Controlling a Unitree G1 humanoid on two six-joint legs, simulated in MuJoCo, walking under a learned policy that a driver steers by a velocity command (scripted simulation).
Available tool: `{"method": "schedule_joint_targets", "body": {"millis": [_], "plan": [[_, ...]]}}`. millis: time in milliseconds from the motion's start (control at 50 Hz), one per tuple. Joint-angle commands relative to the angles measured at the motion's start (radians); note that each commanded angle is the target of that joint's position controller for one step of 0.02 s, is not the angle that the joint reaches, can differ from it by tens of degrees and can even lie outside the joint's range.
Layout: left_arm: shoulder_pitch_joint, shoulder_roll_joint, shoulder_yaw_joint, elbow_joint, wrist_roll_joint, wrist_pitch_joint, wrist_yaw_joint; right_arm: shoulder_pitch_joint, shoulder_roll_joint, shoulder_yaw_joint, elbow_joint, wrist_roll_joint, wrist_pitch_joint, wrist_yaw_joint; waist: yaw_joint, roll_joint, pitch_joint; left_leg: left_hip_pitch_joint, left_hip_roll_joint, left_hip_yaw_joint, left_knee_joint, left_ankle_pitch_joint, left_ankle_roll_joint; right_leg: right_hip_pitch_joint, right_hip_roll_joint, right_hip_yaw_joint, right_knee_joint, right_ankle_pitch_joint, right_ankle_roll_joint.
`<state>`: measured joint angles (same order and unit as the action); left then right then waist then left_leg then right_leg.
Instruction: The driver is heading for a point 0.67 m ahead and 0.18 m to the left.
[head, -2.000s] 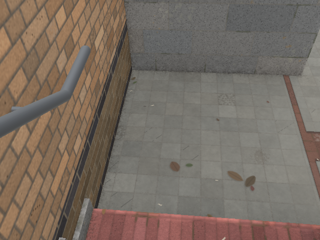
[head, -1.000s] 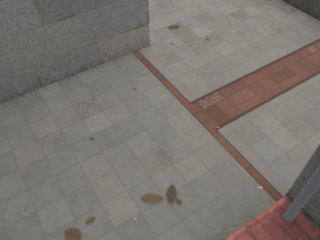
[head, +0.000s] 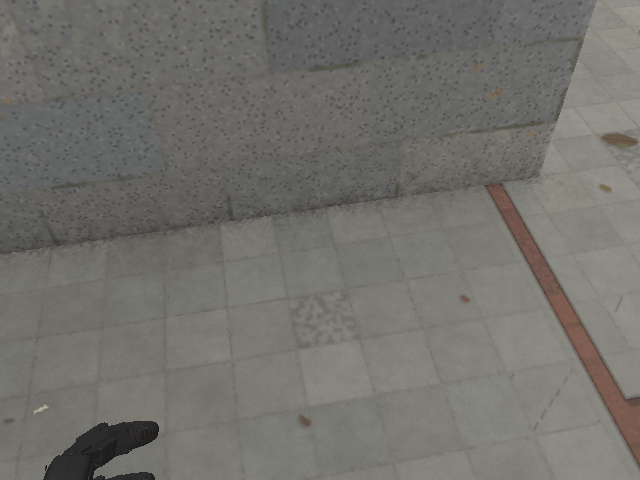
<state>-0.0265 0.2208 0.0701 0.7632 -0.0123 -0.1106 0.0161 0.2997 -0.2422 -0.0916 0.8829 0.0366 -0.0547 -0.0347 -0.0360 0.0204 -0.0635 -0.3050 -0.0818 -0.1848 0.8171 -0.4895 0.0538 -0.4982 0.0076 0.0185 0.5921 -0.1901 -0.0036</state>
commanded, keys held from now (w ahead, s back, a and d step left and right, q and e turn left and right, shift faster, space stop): w+q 0.70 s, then w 0.16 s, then no key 0.14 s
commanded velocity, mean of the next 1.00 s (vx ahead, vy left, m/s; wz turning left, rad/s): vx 0.48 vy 0.00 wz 0.51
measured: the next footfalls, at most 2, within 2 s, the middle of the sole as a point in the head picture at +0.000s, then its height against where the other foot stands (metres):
left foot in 0.48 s outside the picture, level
right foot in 0.96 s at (258, 399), level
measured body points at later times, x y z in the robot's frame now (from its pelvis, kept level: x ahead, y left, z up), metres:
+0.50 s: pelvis +0.25 +0.07 +0.00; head +0.29 +0.09 +0.44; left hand +0.16 +0.34 -0.14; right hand +0.54 -0.08 -0.09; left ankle +0.31 +0.19 -0.72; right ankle +0.10 -0.12 -0.69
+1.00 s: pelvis +0.52 +0.16 +0.00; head +0.56 +0.19 +0.45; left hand +0.62 +0.49 -0.06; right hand +0.70 -0.07 -0.12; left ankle +0.32 +0.19 -0.69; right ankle +0.68 +0.14 -0.72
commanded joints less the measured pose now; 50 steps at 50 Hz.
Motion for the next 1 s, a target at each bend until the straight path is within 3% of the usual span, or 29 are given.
{"method": "schedule_joint_targets", "body": {"millis": [20,40,60,100,120,200,300,380,420,440,460,480,500,520,540,560,580,600,660,720,760,800,840,880,920,940,960,980,1000], "plan": [[0.365,0.168,0.057,0.050,0.011,-0.012,-0.012,0.025,-0.080,-0.014,-0.092,0.023,-0.023,0.012,0.123,-0.232,-0.109,-0.695,0.036,-0.037,0.560,-0.020,0.036,0.702,-0.440,0.771,-0.327,-0.484,-0.233],[0.287,0.137,0.047,0.038,0.012,-0.006,-0.007,-0.085,-0.104,-0.022,-0.125,0.005,-0.015,0.008,0.121,-0.152,-0.024,-0.718,0.072,-0.003,0.569,0.106,0.041,0.593,-0.396,0.599,-0.316,-0.367,-0.189],[0.219,0.106,0.035,0.028,0.020,-0.001,-0.007,-0.099,-0.092,-0.022,-0.127,-0.010,-0.003,0.007,0.087,-0.104,-0.005,-0.652,0.107,0.007,0.526,0.188,0.032,0.489,-0.341,0.452,-0.323,-0.200,-0.173],[0.163,0.077,0.028,0.043,0.026,0.004,-0.005,-0.074,-0.076,-0.029,-0.128,-0.012,0.009,0.012,0.028,-0.133,-0.004,-0.515,0.154,0.016,0.422,0.240,0.014,0.361,-0.279,0.281,-0.349,-0.024,-0.140],[0.174,0.072,0.027,0.054,0.023,0.001,-0.006,-0.076,-0.063,-0.028,-0.131,-0.009,0.015,0.016,0.027,-0.127,-0.003,-0.497,0.157,0.036,0.401,0.252,0.005,0.346,-0.268,0.224,-0.365,0.036,-0.141],[0.265,0.122,0.043,0.110,0.018,-0.004,0.008,-0.159,-0.032,-0.019,-0.173,-0.018,0.024,0.020,0.049,-0.079,0.002,-0.538,0.164,0.048,0.234,0.363,-0.026,0.408,-0.294,0.088,-0.403,0.226,-0.162],[0.310,0.142,0.048,0.143,0.004,0.009,0.023,-0.283,-0.013,-0.006,-0.219,-0.015,0.021,0.049,0.090,-0.108,0.046,-0.461,0.160,0.139,-0.015,0.507,-0.027,0.444,-0.275,-0.080,-0.402,0.241,-0.129],[0.331,0.176,0.051,0.169,-0.012,0.021,0.021,-0.359,-0.022,-0.005,-0.262,-0.010,0.032,0.073,0.107,-0.122,0.100,-0.398,0.143,0.206,-0.135,0.419,0.006,0.500,-0.305,-0.140,-0.366,0.260,-0.102],[0.313,0.226,0.066,0.170,-0.022,0.030,0.017,-0.325,-0.046,-0.016,-0.270,-0.014,0.032,0.080,0.070,-0.147,0.091,-0.284,0.099,0.262,-0.171,0.290,0.042,0.516,-0.314,-0.180,-0.267,0.529,-0.088],[0.302,0.245,0.071,0.170,-0.027,0.035,0.017,-0.256,-0.072,-0.030,-0.258,-0.015,0.033,0.082,0.025,-0.157,0.054,-0.175,0.056,0.298,-0.211,0.278,0.067,0.524,-0.306,-0.205,-0.158,0.727,-0.078],[0.291,0.240,0.067,0.168,-0.031,0.039,0.016,-0.093,-0.118,-0.058,-0.210,-0.013,0.034,0.080,-0.061,-0.132,-0.023,0.052,0.004,0.320,-0.285,0.355,0.104,0.477,-0.271,-0.242,0.042,0.822,-0.055],[0.283,0.221,0.059,0.149,-0.009,0.036,0.015,0.099,-0.207,-0.096,-0.161,-0.012,0.040,0.062,-0.140,-0.033,-0.125,0.408,0.087,0.142,-0.277,0.409,0.165,0.205,-0.236,-0.246,0.366,0.575,-0.007],[0.347,0.069,0.004,0.072,0.027,0.001,-0.007,0.094,-0.333,-0.106,-0.165,-0.010,0.026,0.060,-0.021,0.282,-0.232,0.726,0.364,-0.470,-0.415,0.228,0.363,-0.251,-0.026,-0.131,0.735,-0.362,0.038],[0.259,0.146,0.019,0.069,-0.008,-0.046,-0.024,0.160,-0.247,-0.076,-0.185,-0.026,0.014,0.059,-0.091,0.180,-0.313,0.765,0.403,-0.608,-0.521,0.181,0.366,-0.366,-0.022,0.063,0.829,-0.385,0.008],[0.174,0.179,0.029,0.049,-0.032,-0.060,-0.028,0.115,-0.187,-0.057,-0.176,-0.031,0.004,0.059,-0.092,0.136,-0.189,0.687,0.367,-0.444,-0.513,0.329,0.311,-0.430,-0.059,0.056,0.809,-0.285,-0.017],[0.164,0.161,0.023,0.050,-0.015,-0.062,-0.020,0.036,-0.153,-0.046,-0.189,-0.018,-0.002,0.055,-0.049,0.050,-0.129,0.534,0.325,-0.317,-0.505,0.443,0.275,-0.361,-0.100,0.062,0.720,-0.201,-0.026],[0.158,0.165,0.032,0.056,0.007,-0.056,-0.011,-0.042,-0.125,-0.036,-0.200,-0.016,-0.006,0.054,-0.008,0.013,-0.072,0.378,0.291,-0.230,-0.513,0.561,0.250,-0.280,-0.126,0.058,0.631,-0.163,-0.016],[0.166,0.168,0.038,0.047,0.006,-0.043,-0.009,-0.078,-0.106,-0.026,-0.210,-0.020,-0.010,0.051,0.026,0.023,-0.059,0.285,0.269,-0.191,-0.535,0.618,0.242,-0.205,-0.141,0.065,0.585,-0.132,-0.007],[0.142,0.134,0.035,0.011,0.017,-0.012,-0.008,-0.067,-0.129,-0.027,-0.207,-0.010,-0.019,0.037,0.055,0.004,-0.021,0.174,0.247,-0.152,-0.574,0.670,0.245,-0.173,-0.118,0.041,0.441,-0.074,0.033],[0.020,0.094,0.015,-0.032,0.026,-0.009,-0.010,-0.041,-0.151,-0.033,-0.196,-0.008,-0.019,0.022,0.029,0.020,0.022,0.088,0.191,-0.072,-0.576,0.660,0.208,-0.130,-0.074,0.016,0.185,0.125,0.046],[-0.039,0.073,0.002,-0.051,0.020,-0.010,-0.022,-0.007,-0.153,-0.032,-0.178,-0.006,-0.016,0.013,0.000,0.044,0.029,0.061,0.174,-0.050,-0.573,0.569,0.178,-0.060,-0.044,0.010,0.035,0.269,0.043],[-0.094,0.098,0.003,-0.071,0.004,-0.012,-0.025,0.047,-0.152,-0.029,-0.150,-0.010,-0.022,0.013,-0.026,0.066,0.060,0.079,0.195,-0.084,-0.585,0.486,0.160,-0.037,-0.030,0.014,-0.039,0.310,0.037],[-0.136,0.122,0.002,-0.099,0.002,-0.015,-0.029,0.058,-0.152,-0.027,-0.137,-0.018,-0.023,0.013,-0.042,0.071,0.084,0.145,0.222,-0.112,-0.555,0.454,0.158,-0.061,-0.037,0.029,-0.085,0.291,0.022],[-0.144,0.153,0.008,-0.112,0.020,-0.029,-0.044,0.069,-0.178,-0.032,-0.126,-0.026,-0.015,0.008,-0.039,0.064,0.099,0.221,0.255,-0.143,-0.505,0.547,0.142,-0.075,-0.035,0.032,-0.113,0.244,-0.006],[-0.068,0.181,0.020,-0.104,0.044,-0.038,-0.053,0.048,-0.185,-0.033,-0.126,-0.033,-0.003,-0.001,-0.003,0.081,0.054,0.288,0.226,-0.129,-0.377,0.823,0.104,0.013,0.002,-0.001,-0.150,0.200,-0.036],[0.018,0.190,0.028,-0.086,0.052,-0.041,-0.048,0.013,-0.163,-0.024,-0.150,-0.035,0.000,-0.001,0.042,0.086,-0.016,0.294,0.177,-0.108,-0.282,0.965,0.072,0.150,0.016,-0.019,-0.185,0.287,-0.056],[0.144,0.224,0.032,-0.064,0.071,-0.038,-0.042,-0.017,-0.152,-0.015,-0.175,-0.050,-0.005,0.003,0.098,0.059,-0.122,0.176,0.117,-0.079,-0.102,0.909,0.028,0.403,-0.068,0.038,-0.104,0.560,-0.097],[0.291,0.270,0.039,-0.047,0.091,-0.028,-0.030,0.051,-0.104,0.002,-0.178,-0.050,-0.025,0.005,0.122,-0.123,-0.256,-0.117,-0.006,-0.025,0.253,0.443,-0.052,0.772,-0.282,0.266,-0.032,1.015,-0.256],[0.360,0.247,0.036,-0.001,0.065,-0.009,-0.035,0.197,-0.093,0.018,-0.143,-0.027,-0.033,0.016,0.092,-0.343,-0.423,-0.285,-0.073,-0.040,0.515,-0.216,-0.095,0.950,-0.464,0.559,-0.093,1.076,-0.404]]}}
